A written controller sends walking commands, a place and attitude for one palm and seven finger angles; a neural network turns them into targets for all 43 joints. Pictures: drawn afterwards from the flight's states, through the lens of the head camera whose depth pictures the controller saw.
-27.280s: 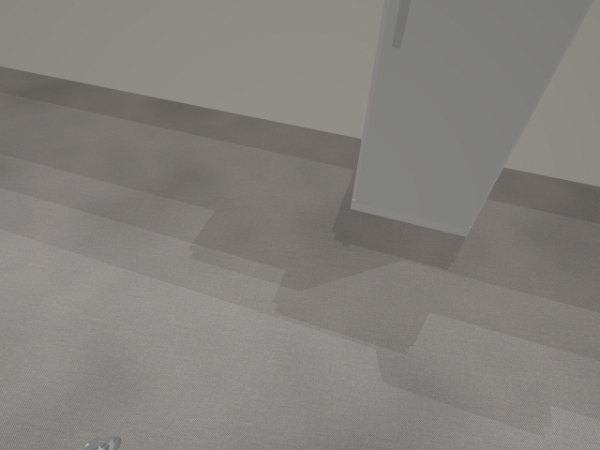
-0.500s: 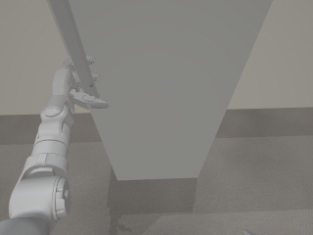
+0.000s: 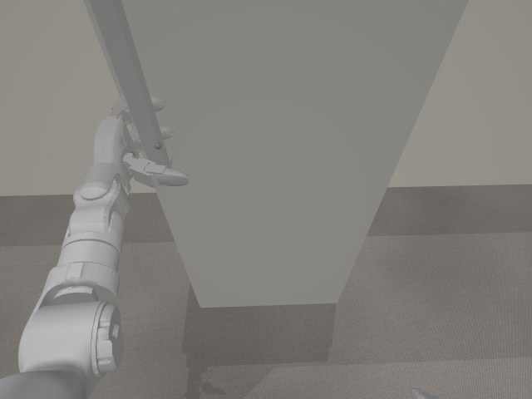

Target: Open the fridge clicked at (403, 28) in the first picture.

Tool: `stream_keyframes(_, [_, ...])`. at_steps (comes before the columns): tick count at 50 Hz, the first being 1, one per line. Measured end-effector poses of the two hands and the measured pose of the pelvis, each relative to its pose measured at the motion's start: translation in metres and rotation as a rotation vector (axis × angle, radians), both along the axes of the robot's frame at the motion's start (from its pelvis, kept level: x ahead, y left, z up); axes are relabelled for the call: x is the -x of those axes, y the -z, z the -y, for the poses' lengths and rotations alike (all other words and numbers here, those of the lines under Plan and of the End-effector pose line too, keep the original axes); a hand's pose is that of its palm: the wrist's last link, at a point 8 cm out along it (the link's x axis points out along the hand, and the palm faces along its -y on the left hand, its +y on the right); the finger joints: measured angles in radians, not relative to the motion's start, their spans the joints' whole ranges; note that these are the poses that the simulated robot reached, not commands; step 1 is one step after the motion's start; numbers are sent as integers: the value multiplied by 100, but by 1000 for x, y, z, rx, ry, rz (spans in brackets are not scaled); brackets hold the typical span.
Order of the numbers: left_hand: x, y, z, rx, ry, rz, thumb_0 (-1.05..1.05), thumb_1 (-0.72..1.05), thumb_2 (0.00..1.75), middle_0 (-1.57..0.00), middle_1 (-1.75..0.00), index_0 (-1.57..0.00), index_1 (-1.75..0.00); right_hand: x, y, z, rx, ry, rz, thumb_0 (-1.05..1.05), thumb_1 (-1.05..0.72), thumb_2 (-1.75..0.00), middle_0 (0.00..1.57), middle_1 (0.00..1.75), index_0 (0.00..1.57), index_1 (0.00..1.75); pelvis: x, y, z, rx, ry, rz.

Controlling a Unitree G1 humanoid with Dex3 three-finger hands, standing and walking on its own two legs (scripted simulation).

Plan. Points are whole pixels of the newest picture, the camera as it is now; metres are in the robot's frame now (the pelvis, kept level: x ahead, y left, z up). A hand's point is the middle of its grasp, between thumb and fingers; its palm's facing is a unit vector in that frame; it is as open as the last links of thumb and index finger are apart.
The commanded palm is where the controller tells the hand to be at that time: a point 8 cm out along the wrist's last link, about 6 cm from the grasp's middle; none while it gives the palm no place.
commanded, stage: grip the handle and tug to test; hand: left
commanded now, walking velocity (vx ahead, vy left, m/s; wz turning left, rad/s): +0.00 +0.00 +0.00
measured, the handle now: (136, 72) +0.50 +0.20 +0.24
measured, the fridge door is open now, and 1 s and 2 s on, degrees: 0 0 3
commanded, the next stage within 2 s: pull the door a little, standing still in 1.44 s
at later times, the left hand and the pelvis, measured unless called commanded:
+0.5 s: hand (158, 144) +0.44 +0.17 +0.16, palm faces +0.05 -1.00 +0.01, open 8.8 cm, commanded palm +0.42 +0.22 +0.16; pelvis +0.00 +0.00 +0.00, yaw +1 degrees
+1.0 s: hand (159, 142) +0.45 +0.17 +0.16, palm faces +0.06 -1.00 +0.01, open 5.8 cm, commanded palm +0.43 +0.22 +0.16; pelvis +0.00 +0.00 +0.00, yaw +0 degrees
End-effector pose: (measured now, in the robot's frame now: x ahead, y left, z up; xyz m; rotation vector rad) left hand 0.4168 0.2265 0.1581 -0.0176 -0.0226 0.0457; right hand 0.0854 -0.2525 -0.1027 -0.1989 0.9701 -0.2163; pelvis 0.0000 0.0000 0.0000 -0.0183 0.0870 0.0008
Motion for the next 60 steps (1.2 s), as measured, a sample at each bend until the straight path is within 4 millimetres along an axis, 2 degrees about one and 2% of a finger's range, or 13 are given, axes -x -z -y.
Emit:
stream_keyframes(6, [1, -2, -2, -7, 1, 11, -2, -47, 31, -30, -121, -30, -120, -2, -1, 0, 0, 1, 9, 1, -90, -90, 20, 29, 20, 30, 0, 0, 0, 0, 3, -1])
stream_keyframes(12, [0, -3, -1, -6, -3, 1, -1, -32, 37, -31, -123, -31, -122, -2, 0, 0, -1, -6, 1, 1, -90, -90, 20, 29, 20, 30, 0, 0, 0, 1, -4, 1])
stream_keyframes(35, [-8, 1, 0, -12, -14, -4, 0, 66, 79, -41, -137, -41, -137, 11, 4, 5, 2, 3, -41, 1, -90, -90, 20, 29, 20, 30, 0, 1, 2, 1, -6, -16])
stream_keyframes(60, [-8, 1, 0, -5, -6, -7, 0, 66, 79, -39, -140, -40, -140, -4, 1, 5, -1, -8, -10, 1, -90, -90, 20, 29, 20, 30, -2, 1, 4, -1, -4, -19])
